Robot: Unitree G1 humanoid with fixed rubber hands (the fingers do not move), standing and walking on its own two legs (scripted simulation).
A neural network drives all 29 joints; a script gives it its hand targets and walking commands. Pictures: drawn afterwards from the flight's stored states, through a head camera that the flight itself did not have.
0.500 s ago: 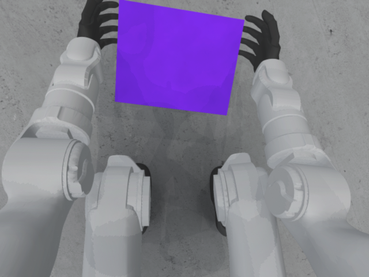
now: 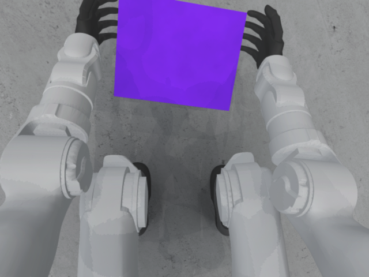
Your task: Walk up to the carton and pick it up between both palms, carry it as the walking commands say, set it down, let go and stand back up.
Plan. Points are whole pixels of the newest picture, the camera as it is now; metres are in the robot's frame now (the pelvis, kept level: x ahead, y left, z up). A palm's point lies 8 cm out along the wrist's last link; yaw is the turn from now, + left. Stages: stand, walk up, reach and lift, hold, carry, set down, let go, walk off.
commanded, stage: set down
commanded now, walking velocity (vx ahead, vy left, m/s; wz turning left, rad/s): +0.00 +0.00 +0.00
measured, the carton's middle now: (177, 59) +0.51 +0.02 -0.27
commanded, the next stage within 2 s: none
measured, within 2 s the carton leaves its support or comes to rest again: rests again in 0.24 s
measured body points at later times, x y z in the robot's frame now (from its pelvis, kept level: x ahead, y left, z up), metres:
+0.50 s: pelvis -0.01 +0.00 +0.00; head +0.35 +0.03 +0.26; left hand +0.51 +0.20 -0.21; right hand +0.49 -0.17 -0.20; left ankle +0.10 +0.12 -0.33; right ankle +0.10 -0.13 -0.33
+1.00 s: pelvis -0.01 +0.00 +0.00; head +0.34 +0.03 +0.26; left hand +0.52 +0.22 -0.18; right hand +0.50 -0.19 -0.17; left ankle +0.10 +0.12 -0.33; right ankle +0.10 -0.13 -0.33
